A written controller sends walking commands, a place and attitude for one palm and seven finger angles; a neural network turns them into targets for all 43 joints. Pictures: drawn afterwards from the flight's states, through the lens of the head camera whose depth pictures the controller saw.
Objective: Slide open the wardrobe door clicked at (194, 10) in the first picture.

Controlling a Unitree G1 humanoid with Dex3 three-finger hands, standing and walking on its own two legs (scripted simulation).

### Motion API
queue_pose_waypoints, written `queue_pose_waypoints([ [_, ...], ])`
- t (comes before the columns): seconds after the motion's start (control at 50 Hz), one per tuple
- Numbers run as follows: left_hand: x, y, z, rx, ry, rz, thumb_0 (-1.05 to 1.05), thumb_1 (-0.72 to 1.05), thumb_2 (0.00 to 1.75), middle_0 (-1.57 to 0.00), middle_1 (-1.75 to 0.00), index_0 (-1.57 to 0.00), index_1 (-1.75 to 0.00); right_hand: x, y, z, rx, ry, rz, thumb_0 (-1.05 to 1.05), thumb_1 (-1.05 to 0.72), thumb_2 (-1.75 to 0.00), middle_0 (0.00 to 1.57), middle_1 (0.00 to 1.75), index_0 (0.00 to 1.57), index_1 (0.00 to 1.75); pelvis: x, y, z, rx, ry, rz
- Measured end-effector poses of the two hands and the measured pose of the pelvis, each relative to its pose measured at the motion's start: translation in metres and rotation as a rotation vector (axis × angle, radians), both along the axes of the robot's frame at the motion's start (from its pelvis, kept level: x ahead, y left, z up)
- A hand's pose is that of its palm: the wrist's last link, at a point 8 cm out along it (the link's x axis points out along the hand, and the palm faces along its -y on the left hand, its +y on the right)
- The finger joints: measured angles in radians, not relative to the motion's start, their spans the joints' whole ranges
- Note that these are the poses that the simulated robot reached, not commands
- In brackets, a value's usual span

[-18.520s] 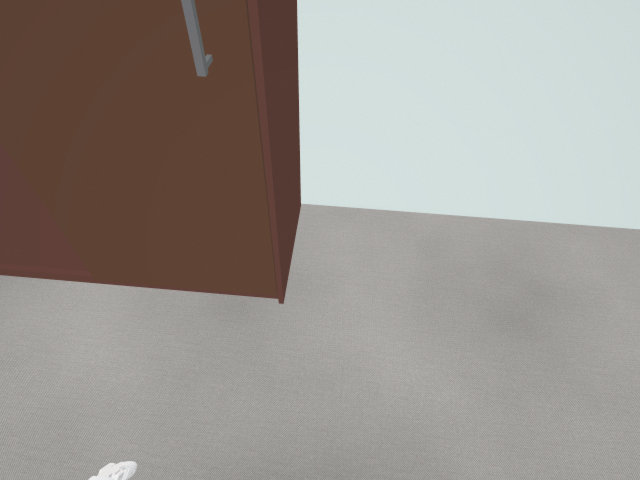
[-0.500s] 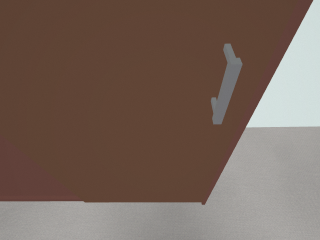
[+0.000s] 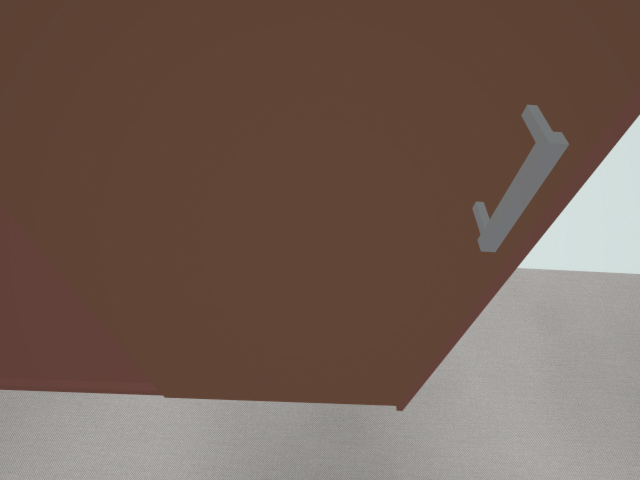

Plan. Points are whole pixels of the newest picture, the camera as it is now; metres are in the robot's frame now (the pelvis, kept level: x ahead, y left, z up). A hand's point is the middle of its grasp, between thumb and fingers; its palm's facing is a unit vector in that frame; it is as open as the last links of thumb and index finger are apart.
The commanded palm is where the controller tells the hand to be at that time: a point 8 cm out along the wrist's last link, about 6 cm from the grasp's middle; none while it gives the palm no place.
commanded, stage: come to a stop and stand still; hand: right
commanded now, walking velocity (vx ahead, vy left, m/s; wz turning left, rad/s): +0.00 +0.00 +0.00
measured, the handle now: (509, 185) +0.38 -0.16 +0.20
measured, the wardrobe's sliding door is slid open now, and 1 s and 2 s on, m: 0.00 0.00 0.00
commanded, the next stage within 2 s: look again from close up in 0.80 s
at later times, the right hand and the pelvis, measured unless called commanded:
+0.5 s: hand out of the picture -0.04 -0.19 -0.17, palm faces +0.04 +0.98 -0.18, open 7.4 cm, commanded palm none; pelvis -0.02 -0.02 +0.01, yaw +0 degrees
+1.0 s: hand out of the picture -0.01 -0.19 -0.16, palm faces +0.01 +0.97 -0.23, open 7.4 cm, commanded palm none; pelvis -0.01 -0.02 +0.00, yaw +1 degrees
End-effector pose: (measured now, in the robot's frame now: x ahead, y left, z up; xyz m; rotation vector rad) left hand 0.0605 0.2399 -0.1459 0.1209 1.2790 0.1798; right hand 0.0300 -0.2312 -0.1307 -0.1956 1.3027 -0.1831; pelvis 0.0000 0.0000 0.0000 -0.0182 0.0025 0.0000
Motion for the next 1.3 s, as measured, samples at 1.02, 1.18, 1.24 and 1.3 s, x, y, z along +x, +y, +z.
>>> queue_pose_waypoints([
  [1.02,-0.079,-0.045,-0.009,-0.066,0.063,-0.023,0.02,0.92,0.89,-0.2,-0.3,-0.2,-0.3,-0.039,-0.008,0.0,0.011,0.051,0.003,0.0,-0.91,-0.9,0.2,0.3,0.2,0.3,-0.012,-0.016,0.002,0.0,-0.022,0.011],
  [1.18,-0.079,-0.034,-0.007,-0.063,0.097,-0.028,0.01,0.91,0.89,-0.19,-0.3,-0.2,-0.3,-0.029,0.0,0.001,0.007,0.047,0.004,0.01,-0.92,-0.9,0.2,0.3,0.2,0.3,-0.009,-0.005,0.003,-0.002,-0.022,0.007],
  [1.24,-0.078,-0.03,-0.007,-0.062,0.108,-0.031,0.01,0.91,0.89,-0.19,-0.3,-0.2,-0.3,-0.029,0.004,0.001,0.009,0.053,0.001,0.01,-0.92,-0.9,0.2,0.3,0.2,0.3,-0.008,-0.001,0.004,-0.002,-0.021,0.005],
  [1.3,-0.077,-0.026,-0.006,-0.061,0.116,-0.031,0.01,0.91,0.89,-0.19,-0.3,-0.2,-0.3,-0.03,0.009,0.0,0.012,0.064,0.0,0.01,-0.92,-0.9,0.2,0.3,0.2,0.3,-0.007,0.003,0.004,-0.002,-0.02,0.004],
])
